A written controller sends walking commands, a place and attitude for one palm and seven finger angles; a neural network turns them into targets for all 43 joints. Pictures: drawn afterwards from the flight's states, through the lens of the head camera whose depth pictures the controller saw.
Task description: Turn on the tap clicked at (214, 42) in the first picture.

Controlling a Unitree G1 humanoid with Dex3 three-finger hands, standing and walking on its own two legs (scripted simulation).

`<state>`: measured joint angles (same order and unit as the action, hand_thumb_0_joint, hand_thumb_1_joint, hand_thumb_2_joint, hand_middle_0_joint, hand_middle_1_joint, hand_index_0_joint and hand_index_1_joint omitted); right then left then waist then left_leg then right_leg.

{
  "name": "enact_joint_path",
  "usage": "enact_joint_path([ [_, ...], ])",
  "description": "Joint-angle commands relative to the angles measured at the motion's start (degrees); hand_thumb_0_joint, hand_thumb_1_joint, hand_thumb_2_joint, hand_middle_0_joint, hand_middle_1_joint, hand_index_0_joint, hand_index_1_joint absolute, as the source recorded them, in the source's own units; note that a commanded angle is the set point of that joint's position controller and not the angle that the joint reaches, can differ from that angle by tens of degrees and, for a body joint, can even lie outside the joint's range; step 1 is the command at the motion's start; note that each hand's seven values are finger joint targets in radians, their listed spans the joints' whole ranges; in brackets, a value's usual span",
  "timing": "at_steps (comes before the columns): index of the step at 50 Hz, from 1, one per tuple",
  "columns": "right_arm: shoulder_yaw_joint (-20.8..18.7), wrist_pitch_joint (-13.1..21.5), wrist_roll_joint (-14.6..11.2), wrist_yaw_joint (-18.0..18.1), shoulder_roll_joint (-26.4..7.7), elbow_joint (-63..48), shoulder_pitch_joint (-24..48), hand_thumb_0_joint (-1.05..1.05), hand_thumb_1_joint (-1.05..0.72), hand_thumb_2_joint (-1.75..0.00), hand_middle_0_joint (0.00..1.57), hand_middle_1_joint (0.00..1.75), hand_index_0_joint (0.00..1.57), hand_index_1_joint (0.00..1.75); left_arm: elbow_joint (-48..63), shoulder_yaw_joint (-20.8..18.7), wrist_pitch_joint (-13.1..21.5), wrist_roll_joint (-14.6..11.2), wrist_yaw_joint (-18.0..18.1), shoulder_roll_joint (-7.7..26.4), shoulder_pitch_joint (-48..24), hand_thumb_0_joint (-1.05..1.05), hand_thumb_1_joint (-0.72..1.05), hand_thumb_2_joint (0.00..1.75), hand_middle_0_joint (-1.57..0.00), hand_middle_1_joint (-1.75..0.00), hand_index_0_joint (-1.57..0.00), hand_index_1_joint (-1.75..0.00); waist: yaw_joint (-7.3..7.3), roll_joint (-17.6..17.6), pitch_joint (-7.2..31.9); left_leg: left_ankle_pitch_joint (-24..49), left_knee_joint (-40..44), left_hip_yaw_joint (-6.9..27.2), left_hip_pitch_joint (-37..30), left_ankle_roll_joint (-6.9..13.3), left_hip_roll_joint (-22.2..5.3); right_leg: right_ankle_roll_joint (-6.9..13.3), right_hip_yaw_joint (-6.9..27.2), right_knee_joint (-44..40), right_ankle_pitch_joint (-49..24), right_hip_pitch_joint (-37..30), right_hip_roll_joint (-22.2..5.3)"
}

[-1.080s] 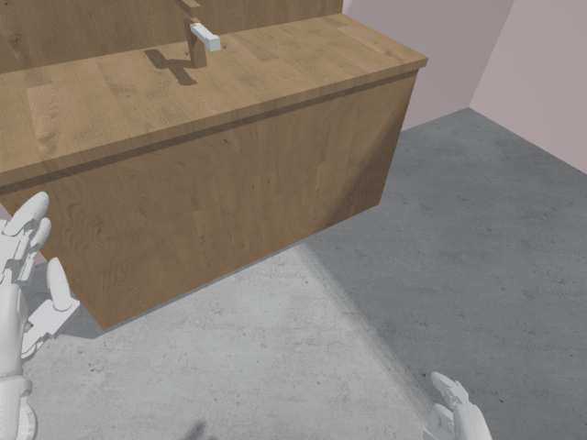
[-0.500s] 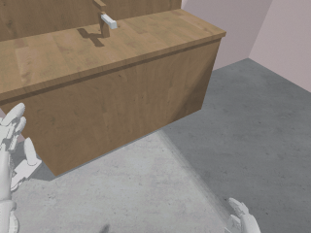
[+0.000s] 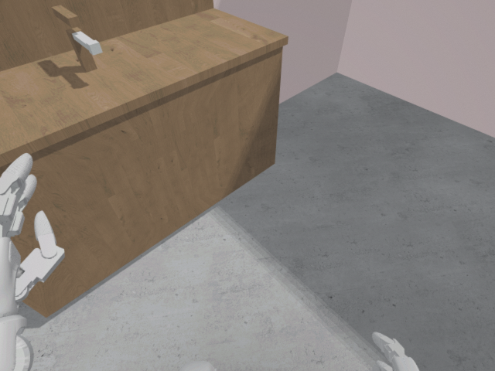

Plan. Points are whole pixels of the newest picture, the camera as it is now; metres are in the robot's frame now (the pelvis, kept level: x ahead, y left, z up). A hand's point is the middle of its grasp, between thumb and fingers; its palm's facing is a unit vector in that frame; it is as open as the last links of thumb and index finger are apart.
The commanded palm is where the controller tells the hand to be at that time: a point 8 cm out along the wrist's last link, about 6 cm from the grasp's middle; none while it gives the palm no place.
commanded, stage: walk to a spot facing it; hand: left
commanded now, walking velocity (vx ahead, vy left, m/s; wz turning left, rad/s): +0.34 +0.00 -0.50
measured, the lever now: (94, 47) +0.87 +0.49 +0.13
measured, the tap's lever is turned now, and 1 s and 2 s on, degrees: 0 0 0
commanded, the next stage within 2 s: turn to face it in 1.12 s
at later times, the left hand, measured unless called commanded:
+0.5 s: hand (174, 154) +0.37 +0.13 +0.19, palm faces +0.15 -0.87 -0.47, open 7.4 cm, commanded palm +0.32 +0.19 +0.19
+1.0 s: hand (224, 111) +0.50 +0.07 +0.18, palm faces +0.20 -0.92 -0.32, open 7.4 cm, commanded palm +0.45 +0.12 +0.19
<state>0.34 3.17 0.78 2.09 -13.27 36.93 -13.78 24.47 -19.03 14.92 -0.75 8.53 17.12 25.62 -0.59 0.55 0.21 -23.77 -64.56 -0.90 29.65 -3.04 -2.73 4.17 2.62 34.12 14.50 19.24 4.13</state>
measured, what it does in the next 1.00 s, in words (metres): walks ahead, turning right: left foot, then right foot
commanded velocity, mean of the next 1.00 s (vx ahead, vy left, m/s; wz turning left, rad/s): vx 0.35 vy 0.00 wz -0.12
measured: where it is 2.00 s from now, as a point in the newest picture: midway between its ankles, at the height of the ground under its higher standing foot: (320, 367)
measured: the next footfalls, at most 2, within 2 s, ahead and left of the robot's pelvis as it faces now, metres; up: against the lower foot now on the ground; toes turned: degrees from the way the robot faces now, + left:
left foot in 0.20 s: +0.12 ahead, +0.15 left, +0.00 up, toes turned -2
right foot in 0.54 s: +0.17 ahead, -0.18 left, +0.00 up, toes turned -28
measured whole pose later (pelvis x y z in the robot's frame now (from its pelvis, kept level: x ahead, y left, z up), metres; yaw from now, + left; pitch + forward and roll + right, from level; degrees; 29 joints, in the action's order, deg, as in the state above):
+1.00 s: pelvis +0.21 -0.10 -0.01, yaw -18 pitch -2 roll +1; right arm -1.0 3.9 0.2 4.7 -11.9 34.8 -12.7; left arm 26.3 -22.0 12.7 -0.9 10.1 19.9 22.5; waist 1.1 -2.6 -0.8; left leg -13.4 -35.8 -8.8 19.9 1.4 -3.9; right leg 0.4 -5.0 55.4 29.2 18.3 -2.2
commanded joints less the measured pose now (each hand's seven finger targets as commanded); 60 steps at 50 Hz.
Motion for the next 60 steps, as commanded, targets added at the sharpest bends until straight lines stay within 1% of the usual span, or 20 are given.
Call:
enact_joint_path([
  [1,-2.04,2.9,-0.38,0.64,-4.01,-10.35,7.16,0.0,-0.9,-0.9,0.2,0.3,0.2,0.3,9.81,-7.23,3.94,-0.84,1.02,11.95,-3.5,0.0,0.9,0.9,-0.2,-0.3,-0.2,-0.3,-0.16,-6.88,6.35,1.83,10.05,-0.93,3.65,0.25,-1.31,8.05,21.06,-17.06,-0.35,-7.84,-13.76],
  [8,-2.28,4.57,-0.65,0.89,-4.73,-11.12,4.28,0.0,-0.9,-0.9,0.2,0.3,0.2,0.3,13.14,-5.82,3.96,-0.57,1.19,11.31,-6.01,0.0,0.9,0.9,-0.2,-0.3,-0.2,-0.3,0.78,-3.21,8.5,4.36,38.96,-3.84,-22.99,3.3,-1.3,3.81,18.05,-7.82,6.5,3.02,-8.18],
  [10,-3.34,4.76,-0.43,1.58,-7.51,-11.94,4.28,0.0,-0.9,-0.9,0.2,0.3,0.2,0.3,15.96,-6.13,4.75,-0.7,0.57,11.16,-7.67,0.0,0.9,0.9,-0.2,-0.3,-0.2,-0.3,1.3,14.67,7.3,0.49,48.27,17.73,-39.02,10.29,-18.1,-2.21,6.01,14.28,14.36,22.88,0.77],
  [12,-2.59,5.37,-0.09,1.26,-5.38,-10.8,5.07,0.0,-0.9,-0.9,0.2,0.3,0.2,0.3,12.81,-8.57,5.38,0.31,0.0,14.72,-6.24,0.0,0.9,0.9,-0.2,-0.3,-0.2,-0.3,1.1,13.95,3.93,-5.86,53.12,25.42,-29.55,16.0,-26.79,-4.04,0.68,36.44,15.57,26.87,-4.53],
  [17,-2.7,6.22,-0.31,1.09,-5.36,-9.83,4.89,0.0,-0.9,-0.9,0.2,0.3,0.2,0.3,16.17,-6.21,4.14,1.21,0.0,12.03,-7.89,0.0,0.9,0.9,-0.2,-0.3,-0.2,-0.3,1.04,11.08,-1.06,7.85,49.7,2.0,-19.83,11.63,-19.76,-5.48,-6.43,32.81,5.83,22.81,-9.72],
  [22,-2.61,6.22,0.01,1.53,-4.85,-10.67,4.69,0.0,-0.9,-0.9,0.2,0.3,0.2,0.3,12.56,-7.99,2.98,0.81,-0.05,12.68,-5.23,0.0,0.9,0.9,-0.2,-0.3,-0.2,-0.3,1.32,14.61,-0.38,15.61,46.36,-8.33,-17.42,8.84,-17.68,-5.3,-14.49,10.38,4.06,6.97,-6.82],
  [25,-2.73,5.75,-0.71,1.34,-4.19,-10.68,4.83,0.0,-0.9,-0.9,0.2,0.3,0.2,0.3,12.6,-9.14,1.82,0.52,0.26,13.98,-3.91,0.0,0.9,0.9,-0.2,-0.3,-0.2,-0.3,-0.68,7.4,6.69,22.24,23.54,-13.0,-13.64,6.85,-13.31,-3.61,-17.16,-2.05,0.39,-12.7,-2.12],
  [26,-2.55,5.45,-1.34,1.03,-2.98,-10.92,4.47,0.0,-0.9,-0.9,0.2,0.3,0.2,0.3,11.88,-8.1,0.96,0.6,0.3,13.34,-2.73,0.0,0.9,0.9,-0.2,-0.3,-0.2,-0.3,-0.77,-2.85,9.4,17.97,8.77,-13.88,-5.38,5.56,-9.12,0.35,-6.15,-5.07,-0.05,-20.59,-8.19],
  [27,-2.12,5.11,-1.24,0.74,-2.16,-12.31,6.33,0.0,-0.9,-0.9,0.2,0.3,0.2,0.3,14.31,-11.57,1.18,0.53,0.9,17.25,-3.61,0.0,0.9,0.9,-0.2,-0.3,-0.2,-0.3,-0.87,-16.56,10.28,-5.62,-6.91,-11.27,11.24,3.47,-1.98,7.83,21.33,-10.66,-9.15,-27.38,-21.33],
  [28,-1.88,5.55,-0.52,0.56,-3.21,-12.18,8.25,0.0,-0.9,-0.9,0.2,0.3,0.2,0.3,16.27,-15.87,2.06,-0.52,1.33,20.34,-3.43,0.0,0.9,0.9,-0.2,-0.3,-0.2,-0.3,-1.62,-12.9,9.9,-9.11,-12.34,-2.1,14.01,3.19,-3.85,11.02,30.28,-13.88,-7.68,-23.21,-26.85],
  [30,-2.52,4.12,-1.05,-0.37,-4.04,-10.12,6.89,0.0,-0.9,-0.9,0.2,0.3,0.2,0.3,19.02,-14.57,2.13,-1.31,0.41,18.33,-0.78,0.0,0.9,0.9,-0.2,-0.3,-0.2,-0.3,-0.3,-11.29,9.7,-4.14,-14.99,1.35,14.84,1.99,-5.65,10.2,26.12,-16.5,10.16,-20.11,-26.58],
  [36,-2.64,1.73,-1.0,1.14,-3.26,-9.82,7.79,0.0,-0.9,-0.9,0.2,0.3,0.2,0.3,22.06,-14.17,2.22,-1.35,1.66,15.6,3.7,0.0,0.9,0.9,-0.2,-0.3,-0.2,-0.3,1.23,-6.15,8.0,2.77,11.48,-1.89,0.75,2.1,-7.04,6.6,4.14,-15.36,-2.61,-7.41,-22.1],
  [43,-3.11,2.8,-0.8,3.01,-4.45,-10.79,4.97,0.0,-0.9,-0.9,0.2,0.3,0.2,0.3,16.0,-7.65,0.79,-0.68,2.36,12.44,-3.42,0.0,0.9,0.9,-0.2,-0.3,-0.2,-0.3,1.07,-2.71,2.67,8.67,34.78,-9.16,-17.01,3.8,-1.98,1.87,-1.93,-9.89,10.49,-2.74,-17.27],
  [44,-3.28,2.9,-0.86,3.33,-5.13,-11.05,4.44,0.0,-0.9,-0.9,0.2,0.3,0.2,0.3,15.79,-7.08,0.9,-0.55,2.23,12.35,-5.15,0.0,0.9,0.9,-0.2,-0.3,-0.2,-0.3,1.61,1.49,2.1,5.55,37.86,-5.4,-19.93,5.16,-3.5,0.44,-3.41,-3.93,10.59,-0.16,-14.98],
  [46,-3.14,3.28,-0.98,3.27,-5.99,-10.98,4.75,0.0,-0.9,-0.9,0.2,0.3,0.2,0.3,17.21,-6.6,1.84,-0.72,1.92,12.18,-8.07,0.0,0.9,0.9,-0.2,-0.3,-0.2,-0.3,1.98,21.37,2.57,-1.17,49.41,22.76,-26.92,13.18,-18.52,-4.04,-9.01,19.65,18.22,12.58,-5.97],
  [47,-2.02,3.94,-0.33,3.02,-4.46,-10.77,5.26,0.0,-0.9,-0.9,0.2,0.3,0.2,0.3,14.71,-6.45,1.93,-0.07,1.66,13.09,-8.23,0.0,0.9,0.9,-0.2,-0.3,-0.2,-0.3,2.39,19.01,0.34,-6.85,53.39,30.47,-21.56,15.82,-22.18,-3.91,-4.96,28.12,19.06,14.42,-6.88],
  [49,-2.59,4.47,-0.61,2.52,-4.21,-10.02,5.96,0.0,-0.9,-0.9,0.2,0.3,0.2,0.3,17.62,-6.46,1.91,0.26,1.33,13.37,-8.49,0.0,0.9,0.9,-0.2,-0.3,-0.2,-0.3,1.45,11.99,-0.44,-3.77,50.77,24.11,-20.34,16.49,-20.51,-4.42,-2.66,29.68,16.3,16.53,-9.58],
  [57,-2.33,4.62,-0.96,2.26,-4.14,-10.05,5.43,0.0,-0.9,-0.9,0.2,0.3,0.2,0.3,16.91,-7.29,-0.33,-0.82,2.11,10.97,-1.54,0.0,0.9,0.9,-0.2,-0.3,-0.2,-0.3,0.58,11.37,4.9,4.86,41.2,2.0,-12.28,8.96,-11.42,-6.19,-14.32,-2.36,6.09,-7.49,-5.3],
  [59,-2.28,3.59,-1.16,2.45,-3.08,-9.87,5.1,0.0,-0.9,-0.9,0.2,0.3,0.2,0.3,12.95,-7.71,-0.94,-0.26,2.04,12.16,-3.39,0.0,0.9,0.9,-0.2,-0.3,-0.2,-0.3,0.65,0.04,4.0,-2.43,27.96,-3.39,-3.36,6.1,-6.36,-3.15,-4.5,-11.64,8.85,-13.9,-12.2],
  [60,-1.8,3.1,-1.19,2.44,-1.42,-10.09,4.82,0.0,-0.9,-0.9,0.2,0.3,0.2,0.3,11.84,-8.81,-1.42,-0.23,2.32,14.65,-4.32,0.0,0.9,0.9,-0.2,-0.3,-0.2,-0.3,0.46,-15.92,3.41,-6.89,13.31,-7.81,6.59,3.45,0.3,2.21,13.42,-18.01,9.5,-17.58,-24.1],
])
